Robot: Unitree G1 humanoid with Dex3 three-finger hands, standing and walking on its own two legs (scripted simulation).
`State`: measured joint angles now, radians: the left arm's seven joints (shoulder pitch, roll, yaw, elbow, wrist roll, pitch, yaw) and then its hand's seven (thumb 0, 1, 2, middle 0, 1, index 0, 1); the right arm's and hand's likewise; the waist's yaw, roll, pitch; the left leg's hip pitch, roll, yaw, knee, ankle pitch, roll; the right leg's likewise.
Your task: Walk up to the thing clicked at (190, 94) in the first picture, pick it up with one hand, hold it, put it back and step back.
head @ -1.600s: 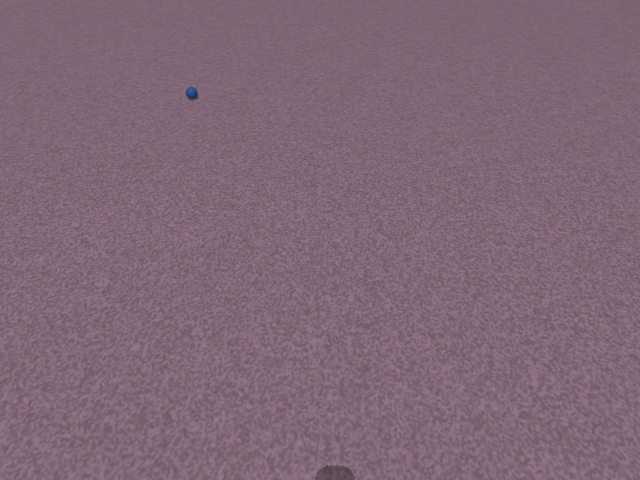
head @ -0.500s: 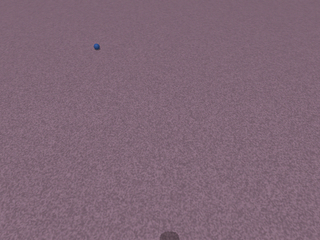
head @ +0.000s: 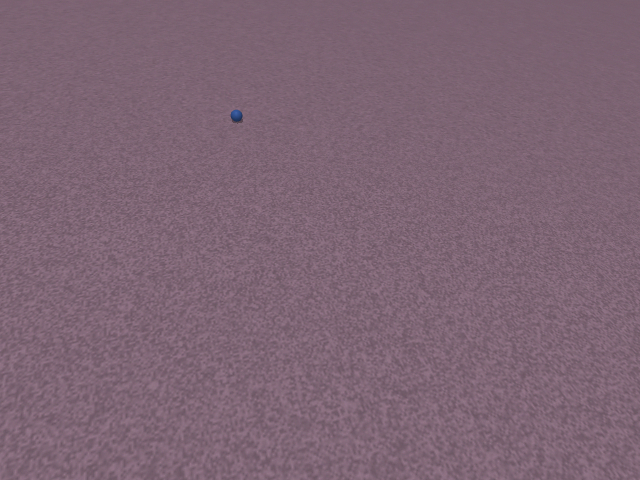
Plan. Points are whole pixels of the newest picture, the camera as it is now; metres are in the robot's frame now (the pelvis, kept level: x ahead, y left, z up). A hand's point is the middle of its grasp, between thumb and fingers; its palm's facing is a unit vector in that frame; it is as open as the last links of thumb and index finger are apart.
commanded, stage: walk up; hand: left
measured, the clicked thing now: (236, 115) +2.19 +0.38 -0.73
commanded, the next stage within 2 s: none
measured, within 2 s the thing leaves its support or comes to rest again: neither
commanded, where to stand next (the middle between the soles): +1.86 +0.10 m, yaw +5 degrees
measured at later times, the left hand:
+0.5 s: hand (170, 309) +0.42 +0.25 -0.12, palm faces +0.07 -0.94 -0.34, open 7.4 cm
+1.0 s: hand (156, 223) +0.66 +0.34 -0.14, palm faces +0.02 -0.95 -0.31, open 7.4 cm
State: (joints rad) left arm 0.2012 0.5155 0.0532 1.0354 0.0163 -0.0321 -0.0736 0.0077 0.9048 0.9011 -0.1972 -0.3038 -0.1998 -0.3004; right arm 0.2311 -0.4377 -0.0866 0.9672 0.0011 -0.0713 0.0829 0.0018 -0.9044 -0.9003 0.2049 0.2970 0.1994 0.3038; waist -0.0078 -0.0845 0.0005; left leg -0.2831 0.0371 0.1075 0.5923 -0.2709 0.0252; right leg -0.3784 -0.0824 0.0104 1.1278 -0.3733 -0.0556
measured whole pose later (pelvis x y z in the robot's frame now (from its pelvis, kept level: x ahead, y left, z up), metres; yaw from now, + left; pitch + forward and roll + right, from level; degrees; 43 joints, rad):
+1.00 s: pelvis +0.61 +0.05 +0.01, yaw +4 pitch -2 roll +0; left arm 0.24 0.47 0.04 0.95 0.00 -0.05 -0.08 0.00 0.90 0.90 -0.20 -0.30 -0.20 -0.30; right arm 0.27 -0.39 -0.04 0.89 0.00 -0.11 0.06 0.00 -0.90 -0.90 0.21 0.30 0.20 0.30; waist 0.00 -0.08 0.05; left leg -0.18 0.03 0.16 0.45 -0.25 0.04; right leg -0.55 -0.11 0.01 0.98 -0.27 -0.01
